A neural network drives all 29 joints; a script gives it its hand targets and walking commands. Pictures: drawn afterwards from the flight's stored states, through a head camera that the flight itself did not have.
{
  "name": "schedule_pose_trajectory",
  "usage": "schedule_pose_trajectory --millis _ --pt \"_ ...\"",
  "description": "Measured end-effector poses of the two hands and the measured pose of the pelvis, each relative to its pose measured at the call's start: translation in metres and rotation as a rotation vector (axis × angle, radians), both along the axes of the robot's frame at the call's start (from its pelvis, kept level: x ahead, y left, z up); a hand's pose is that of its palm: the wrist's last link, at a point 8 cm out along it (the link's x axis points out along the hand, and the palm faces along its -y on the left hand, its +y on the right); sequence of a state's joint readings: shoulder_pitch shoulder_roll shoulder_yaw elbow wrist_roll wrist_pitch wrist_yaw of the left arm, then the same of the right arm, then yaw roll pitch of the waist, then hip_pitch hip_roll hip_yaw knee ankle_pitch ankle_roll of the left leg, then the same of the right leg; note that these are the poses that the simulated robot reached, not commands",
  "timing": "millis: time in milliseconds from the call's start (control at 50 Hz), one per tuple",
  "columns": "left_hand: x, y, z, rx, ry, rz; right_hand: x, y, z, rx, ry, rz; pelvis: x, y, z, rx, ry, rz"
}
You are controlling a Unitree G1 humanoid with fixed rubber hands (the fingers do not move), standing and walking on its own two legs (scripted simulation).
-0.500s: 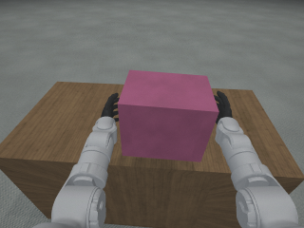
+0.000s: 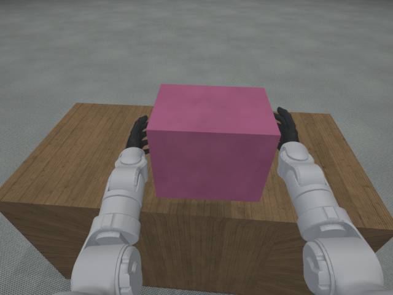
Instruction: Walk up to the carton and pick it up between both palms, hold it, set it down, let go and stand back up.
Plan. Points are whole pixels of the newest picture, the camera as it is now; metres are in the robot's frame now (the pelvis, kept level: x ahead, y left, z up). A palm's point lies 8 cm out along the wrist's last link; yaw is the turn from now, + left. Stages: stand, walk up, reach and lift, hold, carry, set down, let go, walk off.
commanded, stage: reach and lift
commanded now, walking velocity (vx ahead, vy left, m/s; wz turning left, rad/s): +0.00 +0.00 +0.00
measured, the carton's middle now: (210, 142) +0.42 -0.01 +0.12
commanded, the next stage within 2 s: hold in 0.46 s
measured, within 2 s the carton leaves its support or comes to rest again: neither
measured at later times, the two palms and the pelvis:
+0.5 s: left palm (132, 141) +0.37 +0.15 +0.17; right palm (291, 134) +0.38 -0.17 +0.18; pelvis +0.00 +0.00 +0.00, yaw +0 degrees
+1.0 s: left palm (127, 142) +0.36 +0.16 +0.17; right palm (290, 135) +0.37 -0.16 +0.18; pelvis +0.00 +0.00 +0.00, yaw +0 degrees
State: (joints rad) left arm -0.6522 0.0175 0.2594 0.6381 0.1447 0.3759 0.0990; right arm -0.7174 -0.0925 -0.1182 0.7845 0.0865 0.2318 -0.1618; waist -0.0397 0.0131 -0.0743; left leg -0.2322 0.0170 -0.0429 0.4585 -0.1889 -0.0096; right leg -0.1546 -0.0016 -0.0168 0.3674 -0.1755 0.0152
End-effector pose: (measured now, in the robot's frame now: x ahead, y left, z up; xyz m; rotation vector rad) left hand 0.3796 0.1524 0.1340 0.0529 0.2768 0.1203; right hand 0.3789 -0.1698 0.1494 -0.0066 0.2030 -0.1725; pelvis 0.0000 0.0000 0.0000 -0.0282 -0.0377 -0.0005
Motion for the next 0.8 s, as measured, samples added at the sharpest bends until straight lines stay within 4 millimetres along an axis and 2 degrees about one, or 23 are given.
schedule_pose_trajectory --millis 180,300,480,800 --pt "0.005 -0.003 0.020 -0.002 -0.050 0.010 0.006 -0.003 0.013 0.054 -0.054 -0.004 0.006 -0.004 0.001 -0.001 -0.005 -0.003" --pt "0.001 -0.003 0.017 0.008 -0.015 0.006 0.001 -0.003 0.010 0.059 -0.022 -0.005 0.003 -0.005 0.001 -0.001 -0.030 -0.002" --pt "-0.005 0.000 0.032 0.008 -0.051 0.010 -0.003 0.001 0.028 0.057 -0.060 -0.002 0.002 -0.003 0.001 -0.002 -0.034 -0.001" --pt "-0.016 0.007 0.043 0.016 -0.048 0.015 -0.011 0.007 0.037 0.055 -0.062 0.005 -0.002 0.002 0.001 -0.002 -0.051 0.002"
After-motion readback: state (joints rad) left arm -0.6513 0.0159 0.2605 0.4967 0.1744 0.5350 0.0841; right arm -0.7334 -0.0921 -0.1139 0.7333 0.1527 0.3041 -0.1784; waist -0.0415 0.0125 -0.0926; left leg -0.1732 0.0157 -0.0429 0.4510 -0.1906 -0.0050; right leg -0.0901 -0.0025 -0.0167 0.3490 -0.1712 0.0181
